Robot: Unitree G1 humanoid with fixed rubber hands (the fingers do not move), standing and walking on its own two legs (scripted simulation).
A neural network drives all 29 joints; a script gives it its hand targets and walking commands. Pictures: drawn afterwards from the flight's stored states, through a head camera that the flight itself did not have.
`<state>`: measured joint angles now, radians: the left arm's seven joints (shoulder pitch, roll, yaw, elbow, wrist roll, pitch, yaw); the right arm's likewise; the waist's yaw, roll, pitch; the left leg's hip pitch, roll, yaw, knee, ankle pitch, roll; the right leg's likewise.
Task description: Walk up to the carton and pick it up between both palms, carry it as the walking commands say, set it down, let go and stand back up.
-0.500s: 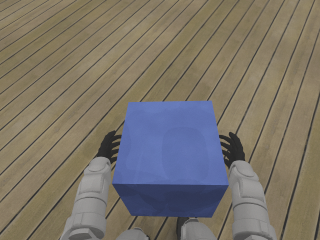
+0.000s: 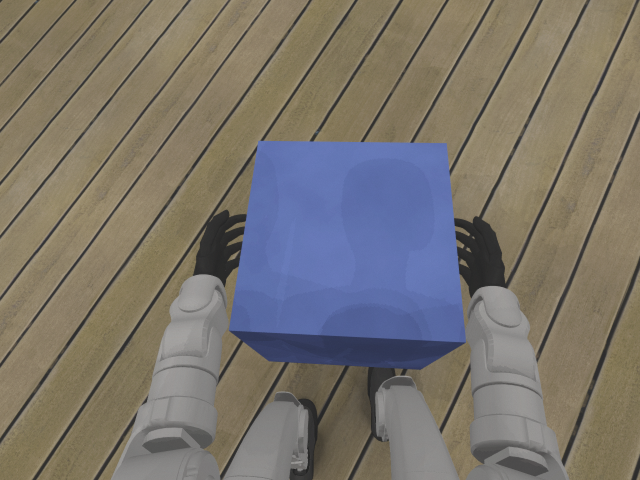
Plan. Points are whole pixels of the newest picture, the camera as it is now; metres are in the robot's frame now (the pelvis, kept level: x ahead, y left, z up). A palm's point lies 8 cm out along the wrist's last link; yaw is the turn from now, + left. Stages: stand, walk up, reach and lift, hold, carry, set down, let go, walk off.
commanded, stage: set down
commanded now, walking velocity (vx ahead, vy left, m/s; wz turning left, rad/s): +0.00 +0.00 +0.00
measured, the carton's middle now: (346, 265) +0.39 -0.01 -0.17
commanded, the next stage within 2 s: none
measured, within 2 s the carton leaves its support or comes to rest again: neither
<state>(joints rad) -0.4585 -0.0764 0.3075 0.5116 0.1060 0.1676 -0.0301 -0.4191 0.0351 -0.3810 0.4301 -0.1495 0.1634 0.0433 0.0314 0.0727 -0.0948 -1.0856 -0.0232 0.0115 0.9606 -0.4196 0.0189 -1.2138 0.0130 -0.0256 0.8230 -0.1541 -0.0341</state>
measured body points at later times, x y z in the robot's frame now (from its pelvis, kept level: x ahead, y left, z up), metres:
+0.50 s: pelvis -0.03 +0.00 -0.09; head +0.23 -0.03 +0.28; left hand +0.41 +0.16 -0.18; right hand +0.40 -0.19 -0.19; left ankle +0.00 +0.11 -0.67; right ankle +0.11 -0.10 -0.67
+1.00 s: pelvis -0.07 +0.00 -0.15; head +0.28 -0.03 +0.13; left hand +0.44 +0.16 -0.29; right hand +0.43 -0.19 -0.30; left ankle +0.00 +0.11 -0.67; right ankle +0.11 -0.10 -0.67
